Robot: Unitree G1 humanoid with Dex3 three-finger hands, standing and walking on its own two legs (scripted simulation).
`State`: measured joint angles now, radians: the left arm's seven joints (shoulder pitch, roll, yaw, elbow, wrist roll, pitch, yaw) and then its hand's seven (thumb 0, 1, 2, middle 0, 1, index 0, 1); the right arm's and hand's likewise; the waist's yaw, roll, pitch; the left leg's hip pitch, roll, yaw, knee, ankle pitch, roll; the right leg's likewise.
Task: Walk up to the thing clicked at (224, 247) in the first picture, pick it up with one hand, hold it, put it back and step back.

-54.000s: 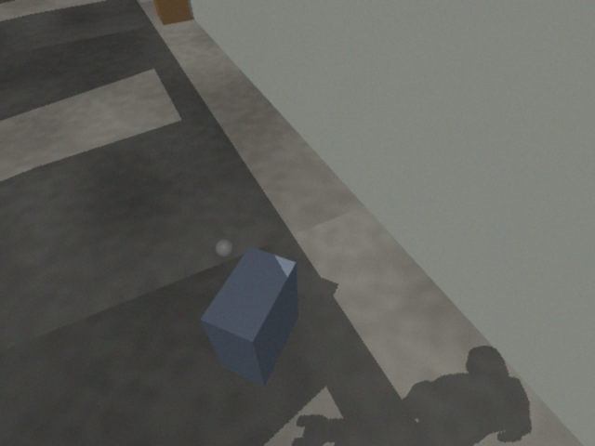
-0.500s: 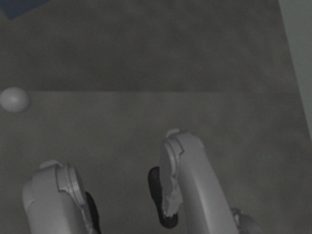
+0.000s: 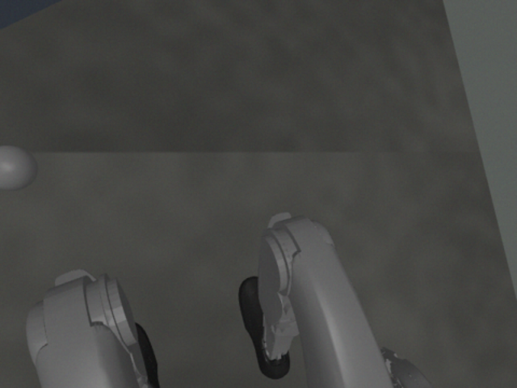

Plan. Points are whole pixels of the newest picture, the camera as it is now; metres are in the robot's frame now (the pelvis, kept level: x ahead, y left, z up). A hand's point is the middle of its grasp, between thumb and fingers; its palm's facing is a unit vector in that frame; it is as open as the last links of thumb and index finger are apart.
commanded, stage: rise first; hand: left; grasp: from above
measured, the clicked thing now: (10, 168) +0.51 +0.30 -0.28
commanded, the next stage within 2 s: approach in 0.62 s
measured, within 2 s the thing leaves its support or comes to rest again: neither
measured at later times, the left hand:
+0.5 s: hand out of the picture +0.46 +0.34 -0.16, palm faces -0.46 -0.08 -0.89, open 14.1 cm
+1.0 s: hand out of the picture +0.48 +0.30 -0.16, palm faces -0.44 -0.07 -0.90, open 14.0 cm
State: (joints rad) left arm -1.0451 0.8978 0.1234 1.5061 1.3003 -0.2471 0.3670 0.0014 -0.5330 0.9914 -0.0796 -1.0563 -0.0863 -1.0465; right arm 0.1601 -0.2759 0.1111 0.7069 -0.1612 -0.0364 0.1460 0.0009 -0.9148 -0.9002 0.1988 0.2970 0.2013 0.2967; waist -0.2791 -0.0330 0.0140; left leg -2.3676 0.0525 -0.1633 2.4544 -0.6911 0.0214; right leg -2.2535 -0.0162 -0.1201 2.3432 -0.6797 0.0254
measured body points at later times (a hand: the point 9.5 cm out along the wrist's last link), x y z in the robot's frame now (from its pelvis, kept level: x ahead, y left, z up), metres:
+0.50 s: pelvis +0.00 +0.00 +0.00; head +0.24 +0.09 +0.37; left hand +0.48 +0.34 -0.11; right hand +0.05 -0.27 -0.08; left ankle +0.07 +0.12 -0.29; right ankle +0.10 -0.12 -0.29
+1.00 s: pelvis +0.00 +0.00 +0.01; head +0.25 +0.09 +0.37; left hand +0.50 +0.30 -0.11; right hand +0.04 -0.27 -0.08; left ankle +0.07 +0.12 -0.29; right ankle +0.10 -0.12 -0.29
